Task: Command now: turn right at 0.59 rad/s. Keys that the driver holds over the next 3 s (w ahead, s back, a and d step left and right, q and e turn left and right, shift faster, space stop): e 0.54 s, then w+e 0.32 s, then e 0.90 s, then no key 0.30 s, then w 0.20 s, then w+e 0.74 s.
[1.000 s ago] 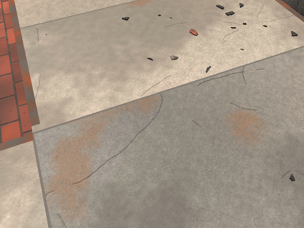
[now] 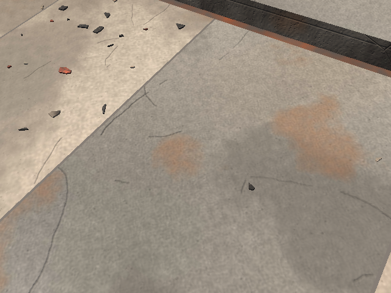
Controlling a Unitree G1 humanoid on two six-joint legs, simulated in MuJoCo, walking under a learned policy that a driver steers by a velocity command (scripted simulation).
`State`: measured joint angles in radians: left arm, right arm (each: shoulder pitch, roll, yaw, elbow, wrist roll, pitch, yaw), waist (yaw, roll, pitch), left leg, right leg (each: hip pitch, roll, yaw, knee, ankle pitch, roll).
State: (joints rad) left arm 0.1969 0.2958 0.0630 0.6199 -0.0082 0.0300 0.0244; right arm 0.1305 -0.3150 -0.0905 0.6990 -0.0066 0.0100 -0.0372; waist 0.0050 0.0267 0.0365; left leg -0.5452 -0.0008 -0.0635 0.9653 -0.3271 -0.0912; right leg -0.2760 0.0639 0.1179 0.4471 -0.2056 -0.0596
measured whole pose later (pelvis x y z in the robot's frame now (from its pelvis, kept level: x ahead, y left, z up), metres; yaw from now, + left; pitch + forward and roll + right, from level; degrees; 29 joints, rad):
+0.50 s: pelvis +0.00 +0.03 +0.00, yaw -18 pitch +1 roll +0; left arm 0.21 0.34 0.10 0.64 -0.02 0.07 0.02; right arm 0.14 -0.25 -0.06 0.67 -0.01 0.01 -0.03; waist 0.00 -0.03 0.07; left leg -0.22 0.04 0.07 0.43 -0.22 0.01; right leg -0.48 -0.01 0.05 1.00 -0.42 0.11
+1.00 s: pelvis +0.07 -0.07 +0.00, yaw -35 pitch +2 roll +2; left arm 0.43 0.27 0.05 0.71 -0.02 -0.02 0.03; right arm 0.03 -0.31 -0.08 0.69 0.00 -0.07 0.03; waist 0.06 0.04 0.04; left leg -0.63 0.01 -0.07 0.65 -0.02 -0.05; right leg -0.04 0.04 0.16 0.33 -0.31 -0.06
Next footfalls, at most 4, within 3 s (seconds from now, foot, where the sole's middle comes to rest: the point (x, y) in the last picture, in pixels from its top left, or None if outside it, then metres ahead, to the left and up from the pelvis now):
0.22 left None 0.08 0.13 -0.78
0.66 right None -0.02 -0.11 -0.78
1.12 left None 0.34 -0.11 -0.78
1.60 right None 0.12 -0.26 -0.78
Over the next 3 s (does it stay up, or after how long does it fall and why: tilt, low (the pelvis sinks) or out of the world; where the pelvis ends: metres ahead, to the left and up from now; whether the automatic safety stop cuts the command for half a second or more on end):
stays up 0.30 -0.50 -0.01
